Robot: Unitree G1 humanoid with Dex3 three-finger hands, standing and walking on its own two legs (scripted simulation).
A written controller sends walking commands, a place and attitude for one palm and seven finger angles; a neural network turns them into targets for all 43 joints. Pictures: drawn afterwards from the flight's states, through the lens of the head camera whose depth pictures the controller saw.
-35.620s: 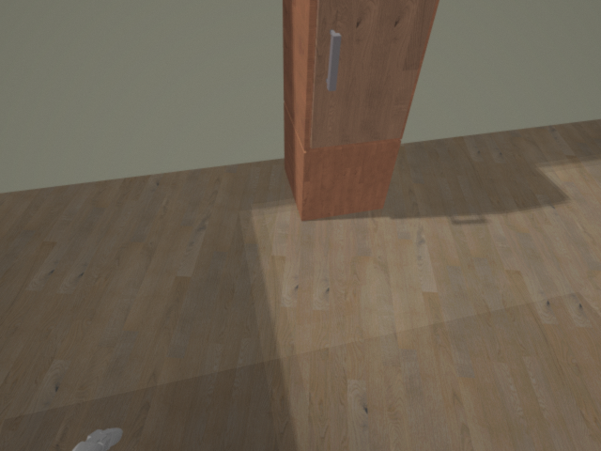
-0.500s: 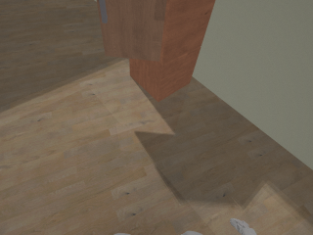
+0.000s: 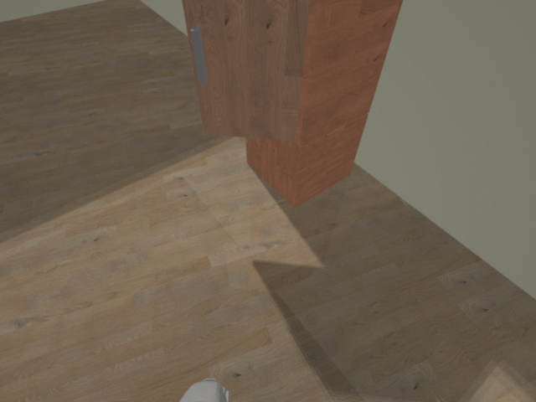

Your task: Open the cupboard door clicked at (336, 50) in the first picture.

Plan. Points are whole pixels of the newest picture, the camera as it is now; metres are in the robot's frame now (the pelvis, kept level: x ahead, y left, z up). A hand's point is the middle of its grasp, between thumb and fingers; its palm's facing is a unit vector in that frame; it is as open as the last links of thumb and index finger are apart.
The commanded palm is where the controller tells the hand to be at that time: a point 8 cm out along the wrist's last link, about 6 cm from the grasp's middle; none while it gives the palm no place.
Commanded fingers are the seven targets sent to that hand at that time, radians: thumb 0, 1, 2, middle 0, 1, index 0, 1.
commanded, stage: take the last steps up to it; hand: left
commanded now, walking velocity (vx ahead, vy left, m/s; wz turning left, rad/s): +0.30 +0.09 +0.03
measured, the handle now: (201, 54) +1.06 +0.26 -0.02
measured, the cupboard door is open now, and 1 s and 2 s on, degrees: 46 46 46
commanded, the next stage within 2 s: come to a stop and stand still in 1.14 s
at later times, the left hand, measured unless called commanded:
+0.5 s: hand (146, 322) +0.28 +0.25 -0.16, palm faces -0.01 -0.98 -0.21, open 7.4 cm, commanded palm none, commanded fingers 0.00 0.90 0.90 -0.20 -0.30 -0.20 -0.30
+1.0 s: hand (156, 316) +0.30 +0.24 -0.19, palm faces +0.08 -0.99 -0.14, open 7.3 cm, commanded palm none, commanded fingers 0.00 0.90 0.90 -0.20 -0.30 -0.20 -0.30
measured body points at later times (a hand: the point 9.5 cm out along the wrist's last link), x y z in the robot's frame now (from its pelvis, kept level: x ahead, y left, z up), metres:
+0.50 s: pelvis +0.17 +0.07 -0.01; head +0.19 +0.05 +0.44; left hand +0.28 +0.30 -0.14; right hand +0.15 -0.16 -0.17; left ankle +0.13 +0.16 -0.75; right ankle +0.24 -0.05 -0.72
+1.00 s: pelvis +0.37 +0.08 -0.02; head +0.38 +0.10 +0.43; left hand +0.30 +0.30 -0.18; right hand +0.46 -0.16 -0.15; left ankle +0.46 +0.18 -0.74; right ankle +0.26 -0.04 -0.75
